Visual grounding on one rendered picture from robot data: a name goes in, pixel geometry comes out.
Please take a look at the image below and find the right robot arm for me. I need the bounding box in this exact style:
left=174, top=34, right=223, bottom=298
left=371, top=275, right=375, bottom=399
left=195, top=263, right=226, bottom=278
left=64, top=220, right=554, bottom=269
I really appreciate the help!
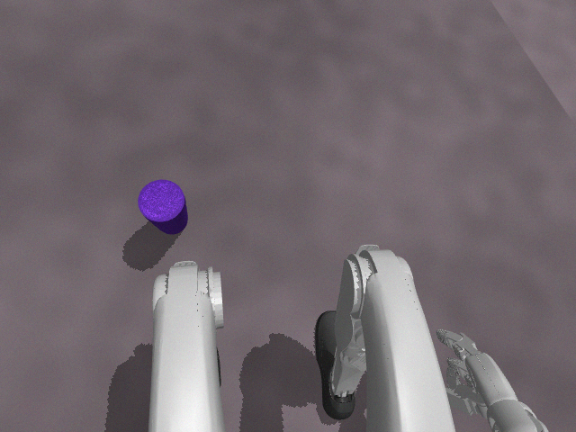
left=487, top=400, right=549, bottom=432

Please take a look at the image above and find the cup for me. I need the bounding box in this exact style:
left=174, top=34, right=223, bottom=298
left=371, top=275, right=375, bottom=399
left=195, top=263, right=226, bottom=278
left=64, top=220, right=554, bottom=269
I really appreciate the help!
left=138, top=180, right=188, bottom=234

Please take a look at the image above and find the right robot foot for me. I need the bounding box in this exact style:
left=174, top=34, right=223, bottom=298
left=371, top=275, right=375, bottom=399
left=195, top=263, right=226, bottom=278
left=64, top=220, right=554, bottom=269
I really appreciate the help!
left=315, top=310, right=356, bottom=420

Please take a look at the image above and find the right robot hand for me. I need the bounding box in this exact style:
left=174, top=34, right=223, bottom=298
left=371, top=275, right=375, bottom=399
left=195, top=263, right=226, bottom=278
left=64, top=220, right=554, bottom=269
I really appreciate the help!
left=436, top=329, right=518, bottom=419

